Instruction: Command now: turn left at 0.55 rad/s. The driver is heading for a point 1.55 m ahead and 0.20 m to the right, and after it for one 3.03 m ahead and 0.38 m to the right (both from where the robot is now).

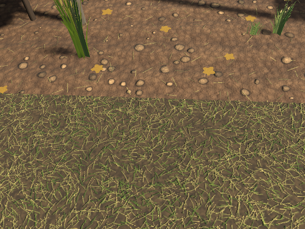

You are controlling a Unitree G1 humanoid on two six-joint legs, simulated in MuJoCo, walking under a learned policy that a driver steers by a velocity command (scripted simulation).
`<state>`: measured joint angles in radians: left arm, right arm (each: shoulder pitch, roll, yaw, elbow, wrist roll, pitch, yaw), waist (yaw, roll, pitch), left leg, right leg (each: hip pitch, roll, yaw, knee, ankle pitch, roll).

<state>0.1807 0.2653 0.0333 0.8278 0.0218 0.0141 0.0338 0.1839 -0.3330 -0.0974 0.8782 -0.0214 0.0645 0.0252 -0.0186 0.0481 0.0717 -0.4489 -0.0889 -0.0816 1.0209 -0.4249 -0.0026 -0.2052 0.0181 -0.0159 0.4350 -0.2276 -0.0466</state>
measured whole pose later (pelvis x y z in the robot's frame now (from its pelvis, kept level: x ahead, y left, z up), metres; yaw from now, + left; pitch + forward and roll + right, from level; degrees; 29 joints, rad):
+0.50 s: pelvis +0.02 +0.03 +0.01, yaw -2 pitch -1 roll +0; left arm 0.27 0.28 0.07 0.96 0.04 0.03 -0.05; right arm 0.23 -0.24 -0.03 0.95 -0.03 -0.02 -0.02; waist 0.02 -0.03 0.03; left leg -0.05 -0.01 0.09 0.28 -0.21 0.04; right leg -0.45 -0.01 0.01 0.97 -0.31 -0.03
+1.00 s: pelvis +0.20 -0.09 +0.00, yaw -18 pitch +0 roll +1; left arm 0.27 0.25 0.05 0.92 0.00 -0.04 -0.02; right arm 0.19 -0.28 -0.04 0.87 -0.05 -0.04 0.03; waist -0.01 0.04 0.06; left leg -0.57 0.12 0.01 1.06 -0.22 -0.01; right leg -0.13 0.10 0.01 0.35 -0.22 -0.11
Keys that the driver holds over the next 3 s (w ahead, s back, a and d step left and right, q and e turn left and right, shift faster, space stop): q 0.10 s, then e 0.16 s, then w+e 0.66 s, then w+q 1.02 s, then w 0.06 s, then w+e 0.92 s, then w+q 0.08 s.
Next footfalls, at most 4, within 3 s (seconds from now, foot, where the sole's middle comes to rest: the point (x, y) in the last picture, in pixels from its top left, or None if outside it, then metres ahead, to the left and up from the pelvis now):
0.28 left None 0.03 0.13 -0.78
0.78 right None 0.20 -0.14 -0.78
1.32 left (197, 205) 0.56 -0.12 -0.78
1.84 right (225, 143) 0.87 -0.30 -0.78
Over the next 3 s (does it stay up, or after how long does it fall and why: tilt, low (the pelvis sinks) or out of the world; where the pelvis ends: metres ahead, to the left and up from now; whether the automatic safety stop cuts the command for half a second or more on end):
stays up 1.25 -0.20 -0.01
